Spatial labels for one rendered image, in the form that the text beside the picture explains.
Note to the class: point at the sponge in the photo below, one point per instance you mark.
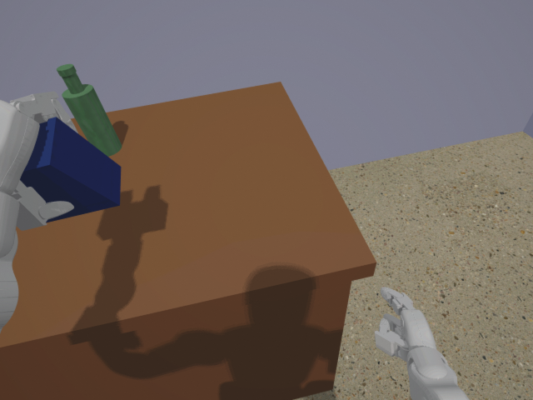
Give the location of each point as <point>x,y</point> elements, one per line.
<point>64,166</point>

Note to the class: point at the left robot hand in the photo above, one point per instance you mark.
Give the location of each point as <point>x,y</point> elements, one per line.
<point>19,127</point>

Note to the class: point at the right robot forearm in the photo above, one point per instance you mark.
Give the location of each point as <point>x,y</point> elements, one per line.
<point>430,376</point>

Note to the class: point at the right robot hand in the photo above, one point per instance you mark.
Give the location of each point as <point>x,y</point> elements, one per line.
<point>412,331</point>

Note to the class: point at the table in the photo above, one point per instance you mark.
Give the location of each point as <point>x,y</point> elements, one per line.
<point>224,274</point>

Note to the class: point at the left robot forearm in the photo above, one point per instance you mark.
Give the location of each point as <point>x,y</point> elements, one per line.
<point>9,208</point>

